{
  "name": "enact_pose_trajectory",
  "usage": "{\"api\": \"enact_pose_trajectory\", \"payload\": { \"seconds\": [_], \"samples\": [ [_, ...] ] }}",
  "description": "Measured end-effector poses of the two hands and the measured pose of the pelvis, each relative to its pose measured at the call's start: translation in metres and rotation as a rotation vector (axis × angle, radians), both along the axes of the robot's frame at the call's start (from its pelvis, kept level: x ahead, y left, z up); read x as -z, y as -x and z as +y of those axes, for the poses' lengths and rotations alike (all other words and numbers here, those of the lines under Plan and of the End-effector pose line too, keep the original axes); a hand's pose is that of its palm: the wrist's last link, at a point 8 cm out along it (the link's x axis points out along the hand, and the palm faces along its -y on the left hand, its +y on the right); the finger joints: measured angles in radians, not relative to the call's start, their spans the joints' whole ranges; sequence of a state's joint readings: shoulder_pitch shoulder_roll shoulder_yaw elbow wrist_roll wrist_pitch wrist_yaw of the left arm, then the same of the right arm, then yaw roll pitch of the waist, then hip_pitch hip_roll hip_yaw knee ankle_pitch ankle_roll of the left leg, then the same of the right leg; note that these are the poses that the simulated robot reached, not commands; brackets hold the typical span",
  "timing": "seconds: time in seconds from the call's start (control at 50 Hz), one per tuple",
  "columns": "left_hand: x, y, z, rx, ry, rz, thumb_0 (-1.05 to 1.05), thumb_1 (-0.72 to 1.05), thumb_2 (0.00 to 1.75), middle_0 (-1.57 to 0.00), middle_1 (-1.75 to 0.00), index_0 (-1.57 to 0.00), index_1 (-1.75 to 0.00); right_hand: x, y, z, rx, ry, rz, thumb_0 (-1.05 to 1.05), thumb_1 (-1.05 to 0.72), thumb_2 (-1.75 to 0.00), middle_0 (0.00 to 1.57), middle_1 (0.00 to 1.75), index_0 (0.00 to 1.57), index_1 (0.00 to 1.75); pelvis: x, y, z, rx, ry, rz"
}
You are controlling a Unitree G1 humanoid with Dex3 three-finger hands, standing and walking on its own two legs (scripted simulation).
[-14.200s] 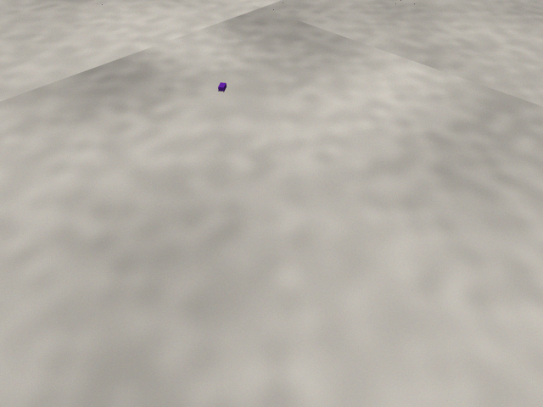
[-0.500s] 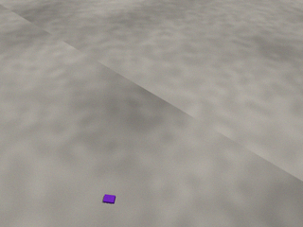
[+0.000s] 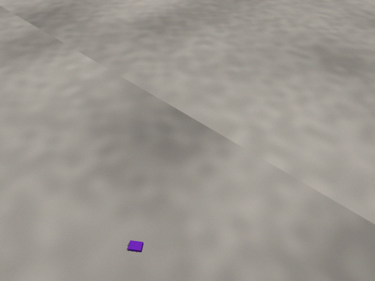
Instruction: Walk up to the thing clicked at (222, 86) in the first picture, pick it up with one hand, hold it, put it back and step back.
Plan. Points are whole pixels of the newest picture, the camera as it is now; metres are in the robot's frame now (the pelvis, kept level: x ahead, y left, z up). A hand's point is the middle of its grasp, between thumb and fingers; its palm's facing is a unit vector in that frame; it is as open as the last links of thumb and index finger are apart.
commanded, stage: stand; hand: left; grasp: from above
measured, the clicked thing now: (135, 246) +0.45 +0.26 -0.77
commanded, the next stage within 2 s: rise first in 0.42 s
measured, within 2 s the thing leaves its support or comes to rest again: neither
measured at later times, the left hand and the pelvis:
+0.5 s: hand out of the picture +0.07 +0.25 -0.16, palm faces -0.03 -0.94 -0.34, open 7.4 cm; pelvis +0.00 +0.00 +0.00, yaw +0 degrees
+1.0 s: hand out of the picture +0.13 +0.26 -0.20, palm faces -0.09 -0.92 -0.39, open 12.1 cm; pelvis -0.02 +0.01 -0.05, yaw +0 degrees
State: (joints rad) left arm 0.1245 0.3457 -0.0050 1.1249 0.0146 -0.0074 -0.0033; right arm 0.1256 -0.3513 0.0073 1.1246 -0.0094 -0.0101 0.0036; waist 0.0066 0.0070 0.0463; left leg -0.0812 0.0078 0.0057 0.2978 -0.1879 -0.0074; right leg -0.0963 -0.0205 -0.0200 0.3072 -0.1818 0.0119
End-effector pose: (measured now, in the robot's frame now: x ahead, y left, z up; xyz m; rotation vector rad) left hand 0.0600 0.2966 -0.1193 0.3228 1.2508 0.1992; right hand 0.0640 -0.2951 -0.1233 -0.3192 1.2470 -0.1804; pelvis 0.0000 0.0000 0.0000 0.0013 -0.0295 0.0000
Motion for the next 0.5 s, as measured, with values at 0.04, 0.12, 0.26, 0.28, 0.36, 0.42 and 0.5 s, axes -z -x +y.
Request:
{"api": "enact_pose_trajectory", "payload": {
  "seconds": [0.04,0.12,0.26,0.28,0.36,0.42,0.5],
  "samples": [
    [0.0001,0.0007,0.0,0.001,-0.001,0.002,0.0,0.9,0.9,-0.2,-0.3,-0.2,-0.3,0.0002,0.0006,0.0,0.0,-0.001,0.002,0.0,-0.91,-0.89,0.2,0.3,0.2,0.3,0.0,0.0,0.0,0.0,0.0,0.0],
    [0.0004,0.0011,0.0001,0.002,-0.001,0.004,0.0,0.9,0.9,-0.2,-0.3,-0.2,-0.3,0.0002,0.0014,0.0001,0.001,0.0,0.004,0.0,-0.91,-0.89,0.2,0.3,0.2,0.3,0.0001,-0.0001,-0.0003,0.0,0.0,0.001],
    [0.0001,-0.001,-0.0004,0.005,-0.001,-0.007,0.0,0.9,0.9,-0.2,-0.3,-0.2,-0.3,-0.0005,0.0005,-0.0005,0.005,0.001,-0.004,0.0,-0.91,-0.89,0.2,0.3,0.2,0.3,0.0001,0.0002,-0.0003,0.0,0.001,-0.003],
    [0.0001,-0.0014,-0.0004,0.006,-0.001,-0.009,0.0,0.9,0.9,-0.2,-0.3,-0.2,-0.3,-0.0008,0.0002,-0.0006,0.005,0.001,-0.006,0.0,-0.91,-0.89,0.2,0.3,0.2,0.3,0.0002,0.0003,-0.0003,0.0,0.001,-0.003],
    [-0.0001,-0.0025,-0.0007,0.008,0.001,-0.015,0.0,0.9,0.9,-0.2,-0.3,-0.2,-0.3,-0.0015,-0.0004,-0.0008,0.005,0.003,-0.013,0.0,-0.91,-0.89,0.2,0.3,0.2,0.3,0.0001,0.0012,0.0,0.002,0.001,-0.005],
    [-0.0001,-0.0023,-0.0008,0.009,0.002,-0.015,0.0,0.9,0.9,-0.2,-0.3,-0.2,-0.3,-0.0015,0.0004,-0.0006,0.003,0.002,-0.013,0.0,-0.91,-0.89,0.2,0.3,0.2,0.3,0.0001,0.002,0.0002,0.002,0.0,-0.004],
    [0.0,-0.0009,-0.0004,0.007,0.002,-0.008,0.0,0.9,0.9,-0.2,-0.3,-0.2,-0.3,-0.0007,0.003,-0.0001,0.004,0.001,-0.003,0.0,-0.91,-0.89,0.2,0.3,0.2,0.3,0.0,0.0026,0.0004,0.001,0.0,-0.001]
  ]
}}
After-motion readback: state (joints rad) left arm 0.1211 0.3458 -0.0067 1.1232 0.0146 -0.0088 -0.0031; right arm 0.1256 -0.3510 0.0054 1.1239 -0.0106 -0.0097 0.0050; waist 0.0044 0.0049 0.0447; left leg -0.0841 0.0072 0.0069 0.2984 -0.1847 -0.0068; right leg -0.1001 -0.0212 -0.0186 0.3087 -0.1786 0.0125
